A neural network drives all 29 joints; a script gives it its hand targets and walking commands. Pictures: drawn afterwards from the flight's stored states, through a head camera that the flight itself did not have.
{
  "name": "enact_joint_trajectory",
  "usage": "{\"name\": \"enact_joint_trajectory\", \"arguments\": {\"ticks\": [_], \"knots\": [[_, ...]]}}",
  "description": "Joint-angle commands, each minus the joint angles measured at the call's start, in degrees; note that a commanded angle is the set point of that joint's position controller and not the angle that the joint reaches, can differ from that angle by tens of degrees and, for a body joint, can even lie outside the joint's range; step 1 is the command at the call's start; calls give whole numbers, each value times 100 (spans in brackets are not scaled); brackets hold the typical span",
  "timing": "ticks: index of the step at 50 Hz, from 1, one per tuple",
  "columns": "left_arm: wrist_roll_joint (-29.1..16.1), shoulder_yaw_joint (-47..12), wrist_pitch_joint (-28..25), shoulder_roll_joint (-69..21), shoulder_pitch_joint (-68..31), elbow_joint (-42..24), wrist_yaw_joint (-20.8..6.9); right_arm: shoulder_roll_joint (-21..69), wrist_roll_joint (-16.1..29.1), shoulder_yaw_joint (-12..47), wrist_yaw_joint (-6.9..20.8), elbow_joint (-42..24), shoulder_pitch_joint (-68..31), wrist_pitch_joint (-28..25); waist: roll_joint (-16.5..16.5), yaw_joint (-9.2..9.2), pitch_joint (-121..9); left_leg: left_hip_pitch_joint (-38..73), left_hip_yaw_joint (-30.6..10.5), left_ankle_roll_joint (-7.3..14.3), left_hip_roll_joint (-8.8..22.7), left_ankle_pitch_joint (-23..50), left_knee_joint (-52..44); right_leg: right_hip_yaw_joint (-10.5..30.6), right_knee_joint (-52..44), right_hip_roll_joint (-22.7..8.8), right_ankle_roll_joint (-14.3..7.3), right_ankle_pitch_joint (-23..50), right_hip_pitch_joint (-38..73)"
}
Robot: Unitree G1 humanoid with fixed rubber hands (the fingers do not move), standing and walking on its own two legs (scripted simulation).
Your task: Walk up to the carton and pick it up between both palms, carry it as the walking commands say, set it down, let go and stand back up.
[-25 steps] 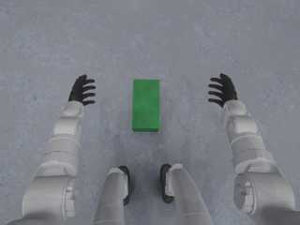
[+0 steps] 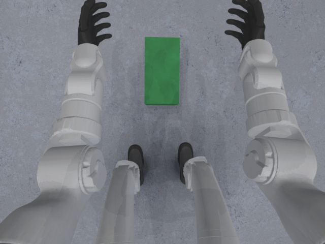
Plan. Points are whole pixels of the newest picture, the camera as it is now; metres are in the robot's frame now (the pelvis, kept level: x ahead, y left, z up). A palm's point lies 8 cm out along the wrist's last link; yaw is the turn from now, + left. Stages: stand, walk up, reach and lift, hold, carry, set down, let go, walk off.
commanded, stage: reach and lift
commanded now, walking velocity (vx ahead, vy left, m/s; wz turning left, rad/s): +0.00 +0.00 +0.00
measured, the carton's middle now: (161, 74) +0.54 -0.02 -0.59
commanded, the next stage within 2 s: none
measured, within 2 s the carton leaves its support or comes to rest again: neither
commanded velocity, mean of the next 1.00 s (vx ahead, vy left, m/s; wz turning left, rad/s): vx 0.00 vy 0.00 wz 0.00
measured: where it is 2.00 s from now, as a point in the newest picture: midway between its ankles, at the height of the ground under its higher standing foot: (161, 171)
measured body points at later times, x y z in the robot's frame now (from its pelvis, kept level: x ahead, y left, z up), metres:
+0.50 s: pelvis -0.01 -0.01 -0.10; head +0.34 -0.01 +0.19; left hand +0.53 +0.14 -0.24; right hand +0.53 -0.18 -0.24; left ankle +0.07 +0.12 -0.63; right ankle +0.07 -0.12 -0.63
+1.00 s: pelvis -0.04 +0.00 -0.22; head +0.33 -0.01 +0.03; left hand +0.53 +0.13 -0.39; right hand +0.52 -0.18 -0.39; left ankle +0.07 +0.12 -0.63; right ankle +0.07 -0.12 -0.63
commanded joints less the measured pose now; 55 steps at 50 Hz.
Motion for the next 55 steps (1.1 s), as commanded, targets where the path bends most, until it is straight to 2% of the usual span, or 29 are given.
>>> {"name": "enact_joint_trajectory", "arguments": {"ticks": [1,5,10,15,24,29,46,55], "knots": [[92,51,-150,213,-1243,-704,-20,-463,-162,-128,29,-608,-1214,-146,62,-61,-6245,3819,-207,-211,-693,2484,-49,-132,-235,715,131,2433,2757],[214,186,-201,143,-1127,-713,-99,-308,-330,-240,58,-627,-1191,-188,6,-24,-6007,3401,-212,-210,-689,2457,-1,-97,-189,704,152,2508,2661],[340,314,-244,70,-1177,-534,-183,-133,-469,-376,64,-423,-1288,-219,-42,-12,-5537,2517,-142,-249,-724,1872,347,-78,191,700,203,2070,2148],[330,322,-254,118,-1270,-443,-167,-113,-487,-422,-1,-296,-1362,-245,-19,-39,-5663,1873,-78,-283,-791,1485,1037,-123,888,718,256,1742,1562],[-90,-57,-219,415,-1703,-535,49,-359,18,52,-283,-525,-1694,-186,-8,-69,-6655,1183,106,-273,-861,1120,2359,-200,2245,730,278,1502,1154],[-412,-350,-189,550,-1910,-471,152,-529,349,356,-389,-506,-1855,-139,16,-104,-6775,821,144,-271,-840,927,2952,-240,2860,699,242,1335,844],[-982,-825,-274,1095,-2992,531,188,-1069,1051,1006,-425,482,-2908,-211,55,-135,-5794,-102,49,-217,-665,189,4398,-215,4240,528,168,421,-405],[-1268,-1092,-414,1281,-3567,1003,129,-1335,1343,1301,-398,998,-3444,-351,107,-157,-5459,-215,-71,-197,-583,158,5064,-158,4892,456,144,316,-620]]}}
